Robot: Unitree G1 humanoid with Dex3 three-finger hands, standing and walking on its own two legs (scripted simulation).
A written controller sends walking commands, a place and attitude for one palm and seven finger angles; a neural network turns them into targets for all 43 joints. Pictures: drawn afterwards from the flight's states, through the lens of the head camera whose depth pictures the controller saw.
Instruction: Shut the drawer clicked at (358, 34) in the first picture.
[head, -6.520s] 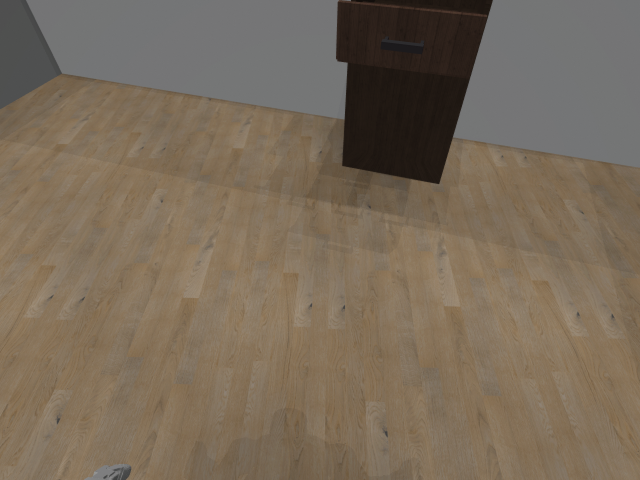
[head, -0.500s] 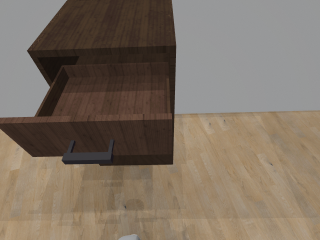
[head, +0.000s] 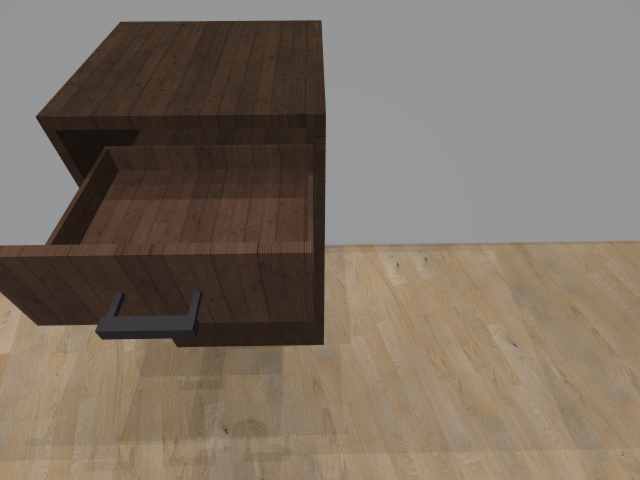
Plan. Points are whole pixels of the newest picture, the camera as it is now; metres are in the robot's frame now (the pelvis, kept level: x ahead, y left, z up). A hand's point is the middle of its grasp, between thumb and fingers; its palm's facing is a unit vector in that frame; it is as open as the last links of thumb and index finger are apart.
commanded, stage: come to a stop and stand still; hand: left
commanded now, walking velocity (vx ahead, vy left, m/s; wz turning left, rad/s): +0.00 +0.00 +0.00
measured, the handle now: (153, 313) +0.34 +0.26 -0.01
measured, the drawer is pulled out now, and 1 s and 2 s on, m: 0.29 0.29 0.28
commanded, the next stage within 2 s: look again from close up in 0.72 s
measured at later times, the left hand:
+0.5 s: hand out of the picture +0.03 +0.17 -0.17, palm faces +0.02 -0.98 -0.18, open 7.4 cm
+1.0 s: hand out of the picture +0.04 +0.18 -0.17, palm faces +0.01 -0.98 -0.19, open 7.4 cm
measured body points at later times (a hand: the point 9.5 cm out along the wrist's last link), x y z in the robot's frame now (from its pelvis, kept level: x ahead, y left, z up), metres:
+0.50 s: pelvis +0.04 +0.00 +0.00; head +0.05 +0.00 +0.45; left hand +0.03 +0.22 -0.16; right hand +0.05 -0.22 -0.16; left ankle +0.04 +0.14 -0.74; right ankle -0.02 -0.07 -0.74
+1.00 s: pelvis +0.05 +0.01 +0.00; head +0.06 +0.01 +0.45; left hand +0.04 +0.24 -0.16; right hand +0.05 -0.21 -0.16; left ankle +0.04 +0.14 -0.74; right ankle -0.02 -0.07 -0.74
